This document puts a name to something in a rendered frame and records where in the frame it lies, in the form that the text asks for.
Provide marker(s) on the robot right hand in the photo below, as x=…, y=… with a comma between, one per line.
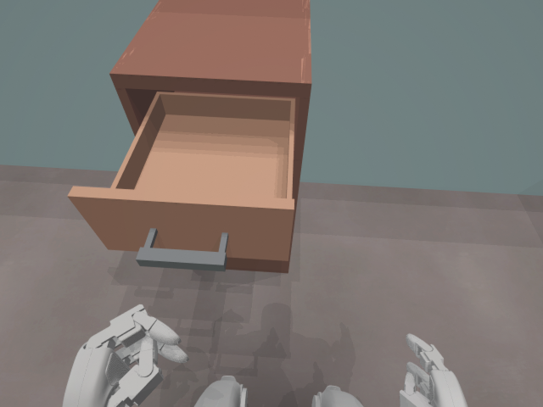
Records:
x=440, y=389

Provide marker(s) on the robot right thigh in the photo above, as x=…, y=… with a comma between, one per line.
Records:
x=335, y=398

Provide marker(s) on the robot thigh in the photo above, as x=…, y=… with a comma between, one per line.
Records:
x=223, y=393
x=335, y=398

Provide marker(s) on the cabinet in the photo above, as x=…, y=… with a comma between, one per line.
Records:
x=256, y=48

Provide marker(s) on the drawer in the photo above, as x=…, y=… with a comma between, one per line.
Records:
x=201, y=165

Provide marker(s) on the robot left thigh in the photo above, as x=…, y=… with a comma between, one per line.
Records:
x=223, y=393

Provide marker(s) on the robot left hand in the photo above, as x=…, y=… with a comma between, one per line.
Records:
x=98, y=370

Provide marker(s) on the handle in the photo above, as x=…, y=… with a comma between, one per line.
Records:
x=182, y=259

